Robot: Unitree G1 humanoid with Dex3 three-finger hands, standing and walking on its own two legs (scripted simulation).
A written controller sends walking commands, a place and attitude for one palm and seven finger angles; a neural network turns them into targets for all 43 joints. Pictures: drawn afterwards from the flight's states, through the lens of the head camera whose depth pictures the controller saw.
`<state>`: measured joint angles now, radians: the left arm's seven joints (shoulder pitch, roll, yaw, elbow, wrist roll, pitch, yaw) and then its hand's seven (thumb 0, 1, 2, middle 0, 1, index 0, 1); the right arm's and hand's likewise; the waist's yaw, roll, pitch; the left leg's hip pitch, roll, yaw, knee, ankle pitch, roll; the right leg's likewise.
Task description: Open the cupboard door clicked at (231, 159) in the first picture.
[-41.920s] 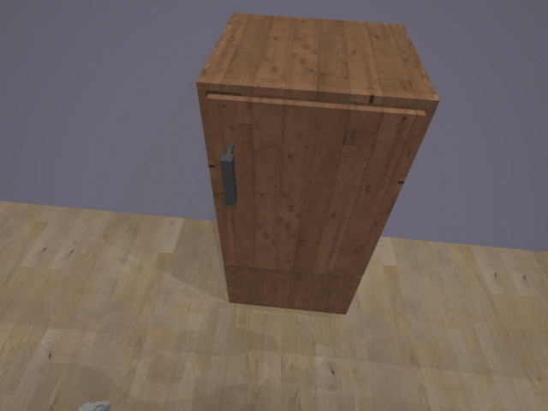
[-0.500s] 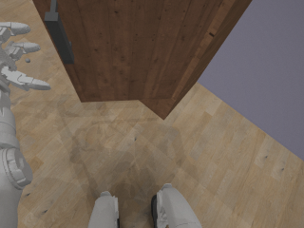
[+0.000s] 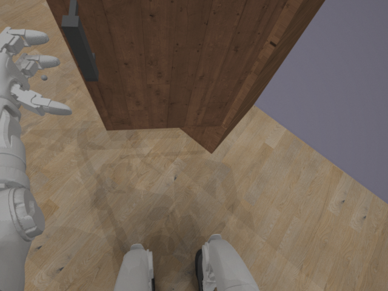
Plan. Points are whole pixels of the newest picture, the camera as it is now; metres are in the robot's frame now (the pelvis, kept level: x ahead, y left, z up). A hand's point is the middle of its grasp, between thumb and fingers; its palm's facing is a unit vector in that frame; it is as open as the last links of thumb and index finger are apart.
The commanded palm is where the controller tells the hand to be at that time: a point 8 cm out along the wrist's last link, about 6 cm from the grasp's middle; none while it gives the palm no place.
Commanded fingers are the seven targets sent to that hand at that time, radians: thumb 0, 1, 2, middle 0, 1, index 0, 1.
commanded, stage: slide the fingers in behind the handle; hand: left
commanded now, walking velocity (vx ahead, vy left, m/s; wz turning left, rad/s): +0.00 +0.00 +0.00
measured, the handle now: (83, 44) +0.57 +0.18 +0.07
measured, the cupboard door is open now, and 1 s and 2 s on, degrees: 46 46 47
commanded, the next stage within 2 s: close the thumb around the handle in 1.62 s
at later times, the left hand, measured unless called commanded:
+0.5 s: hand (66, 76) +0.51 +0.21 +0.05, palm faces +0.02 -1.00 -0.02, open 13.9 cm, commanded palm +0.49 +0.25 +0.06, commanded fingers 0.00 -0.50 0.30 -0.30 -1.20 -0.30 -1.20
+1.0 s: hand (88, 75) +0.51 +0.17 +0.06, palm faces +0.02 -1.00 -0.03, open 13.9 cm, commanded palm +0.49 +0.21 +0.06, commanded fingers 0.00 -0.50 0.30 -0.30 -1.20 -0.30 -1.20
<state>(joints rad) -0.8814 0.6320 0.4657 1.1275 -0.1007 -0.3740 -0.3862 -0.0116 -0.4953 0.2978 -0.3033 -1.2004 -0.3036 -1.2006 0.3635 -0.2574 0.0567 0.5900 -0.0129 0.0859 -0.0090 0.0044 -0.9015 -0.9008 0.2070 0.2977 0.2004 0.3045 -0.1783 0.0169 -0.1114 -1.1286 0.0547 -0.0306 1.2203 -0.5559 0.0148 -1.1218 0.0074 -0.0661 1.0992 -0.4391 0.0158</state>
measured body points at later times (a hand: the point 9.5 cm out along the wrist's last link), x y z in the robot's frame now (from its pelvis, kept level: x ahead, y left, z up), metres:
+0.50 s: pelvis +0.00 -0.01 +0.00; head +0.16 +0.02 +0.42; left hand +0.50 +0.26 +0.06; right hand +0.01 -0.27 -0.10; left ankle +0.00 +0.10 -0.64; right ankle +0.04 -0.14 -0.64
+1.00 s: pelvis +0.00 -0.02 +0.00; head +0.15 +0.01 +0.42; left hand +0.50 +0.23 +0.06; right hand +0.02 -0.27 -0.11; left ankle +0.00 +0.10 -0.64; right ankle +0.04 -0.14 -0.64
